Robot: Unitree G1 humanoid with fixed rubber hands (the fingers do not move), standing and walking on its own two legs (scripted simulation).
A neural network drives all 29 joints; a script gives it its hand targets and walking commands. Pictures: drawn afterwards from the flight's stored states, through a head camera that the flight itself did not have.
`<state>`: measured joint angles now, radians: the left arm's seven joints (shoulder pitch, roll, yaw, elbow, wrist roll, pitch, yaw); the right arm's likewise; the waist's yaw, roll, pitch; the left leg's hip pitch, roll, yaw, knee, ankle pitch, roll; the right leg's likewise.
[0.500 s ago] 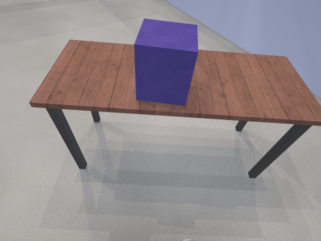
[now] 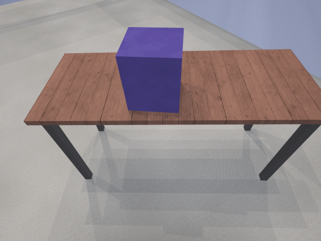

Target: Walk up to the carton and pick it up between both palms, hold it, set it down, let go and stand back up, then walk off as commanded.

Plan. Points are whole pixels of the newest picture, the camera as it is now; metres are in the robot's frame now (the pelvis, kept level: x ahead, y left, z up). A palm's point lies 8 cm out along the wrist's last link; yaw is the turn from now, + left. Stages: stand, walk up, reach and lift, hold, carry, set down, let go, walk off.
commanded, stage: walk off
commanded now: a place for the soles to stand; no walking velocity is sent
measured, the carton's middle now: (154, 71) +0.73 +0.02 +0.01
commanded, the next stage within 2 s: stand in 0.02 s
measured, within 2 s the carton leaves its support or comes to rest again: neither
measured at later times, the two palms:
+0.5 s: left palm out of the picture +0.09 +0.33 -0.10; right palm out of the picture +0.08 -0.29 -0.10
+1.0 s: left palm out of the picture +0.09 +0.32 -0.10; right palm out of the picture +0.08 -0.29 -0.10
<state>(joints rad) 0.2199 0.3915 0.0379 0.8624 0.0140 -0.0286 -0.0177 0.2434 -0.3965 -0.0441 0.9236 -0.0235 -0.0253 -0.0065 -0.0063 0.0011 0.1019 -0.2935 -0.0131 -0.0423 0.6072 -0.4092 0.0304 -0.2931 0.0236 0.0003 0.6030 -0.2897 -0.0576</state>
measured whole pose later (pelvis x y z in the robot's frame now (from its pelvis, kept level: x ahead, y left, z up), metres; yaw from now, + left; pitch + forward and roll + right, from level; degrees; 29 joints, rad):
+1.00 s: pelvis +0.01 +0.02 +0.00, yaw +0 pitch +0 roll +0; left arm 0.22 0.39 0.00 0.90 0.01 -0.03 -0.01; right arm 0.19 -0.40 0.00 0.96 -0.01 -0.03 0.01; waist -0.01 -0.02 0.03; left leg -0.29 -0.01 -0.04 0.55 -0.26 0.00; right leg -0.27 0.02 0.00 0.54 -0.27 -0.03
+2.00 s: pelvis +0.00 +0.03 +0.01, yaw +0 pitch +0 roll -1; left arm 0.22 0.39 -0.01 0.99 0.01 -0.03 -0.02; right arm 0.19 -0.40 0.01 1.03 0.00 -0.03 0.01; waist -0.01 -0.01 -0.01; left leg -0.29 -0.01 -0.04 0.50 -0.21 0.00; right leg -0.26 0.02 0.00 0.47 -0.21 -0.02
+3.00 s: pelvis +0.00 +0.03 +0.01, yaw +0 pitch +1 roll +0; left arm 0.22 0.39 0.00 0.99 0.01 -0.03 -0.02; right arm 0.18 -0.40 0.01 1.03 -0.01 -0.03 0.01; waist -0.01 -0.01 -0.01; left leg -0.29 -0.01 -0.04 0.48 -0.21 0.00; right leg -0.26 0.02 0.00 0.46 -0.21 -0.02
